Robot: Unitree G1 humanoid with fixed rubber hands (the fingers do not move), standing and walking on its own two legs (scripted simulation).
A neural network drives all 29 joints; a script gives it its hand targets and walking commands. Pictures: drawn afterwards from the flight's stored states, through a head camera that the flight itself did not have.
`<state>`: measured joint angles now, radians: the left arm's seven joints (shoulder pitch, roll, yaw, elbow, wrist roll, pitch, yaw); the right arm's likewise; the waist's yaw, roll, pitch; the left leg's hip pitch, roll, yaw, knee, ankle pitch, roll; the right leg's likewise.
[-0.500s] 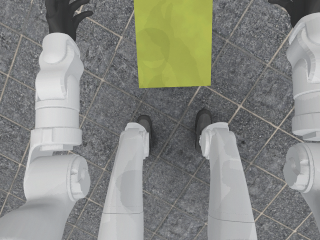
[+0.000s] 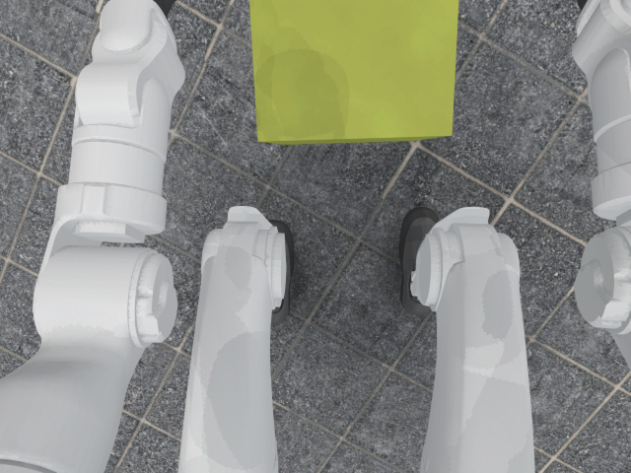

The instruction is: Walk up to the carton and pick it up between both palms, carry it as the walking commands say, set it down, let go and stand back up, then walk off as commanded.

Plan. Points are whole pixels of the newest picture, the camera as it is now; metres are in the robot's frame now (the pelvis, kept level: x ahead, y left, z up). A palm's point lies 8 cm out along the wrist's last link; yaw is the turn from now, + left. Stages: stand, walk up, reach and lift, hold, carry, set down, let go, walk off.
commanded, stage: reach and lift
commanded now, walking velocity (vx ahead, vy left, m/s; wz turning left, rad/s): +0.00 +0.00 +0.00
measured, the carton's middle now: (349, 36) +0.56 +0.00 -0.36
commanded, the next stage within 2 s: none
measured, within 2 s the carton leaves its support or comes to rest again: neither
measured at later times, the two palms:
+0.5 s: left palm (200, 42) +0.53 +0.18 -0.27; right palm (530, 25) +0.55 -0.21 -0.28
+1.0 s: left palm (193, 41) +0.54 +0.20 -0.30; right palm (525, 22) +0.56 -0.21 -0.30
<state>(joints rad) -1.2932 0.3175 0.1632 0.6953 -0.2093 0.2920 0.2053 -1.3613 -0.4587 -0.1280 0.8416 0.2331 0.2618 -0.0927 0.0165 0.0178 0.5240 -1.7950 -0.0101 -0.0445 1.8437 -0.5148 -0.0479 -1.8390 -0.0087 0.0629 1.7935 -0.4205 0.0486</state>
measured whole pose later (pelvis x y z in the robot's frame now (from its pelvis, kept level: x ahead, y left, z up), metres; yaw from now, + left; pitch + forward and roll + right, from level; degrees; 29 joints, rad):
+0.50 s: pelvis +0.02 +0.00 -0.09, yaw +1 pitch +30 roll +2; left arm -1.27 0.33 0.09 0.83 -0.25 0.15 0.17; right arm -1.33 -0.46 -0.05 0.95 0.28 0.13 -0.10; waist 0.02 0.01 0.52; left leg -2.04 -0.02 -0.05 2.15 -0.62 -0.07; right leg -2.11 0.01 0.09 2.11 -0.52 0.06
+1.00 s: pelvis +0.02 +0.00 -0.12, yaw +1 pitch +30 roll +1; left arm -1.35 0.41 0.03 1.00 -0.33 0.08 0.12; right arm -1.40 -0.51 0.01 1.06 0.33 0.07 -0.07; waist 0.01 0.02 0.52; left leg -2.16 -0.04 -0.06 2.26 -0.62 -0.08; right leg -2.22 0.01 0.09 2.21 -0.50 0.07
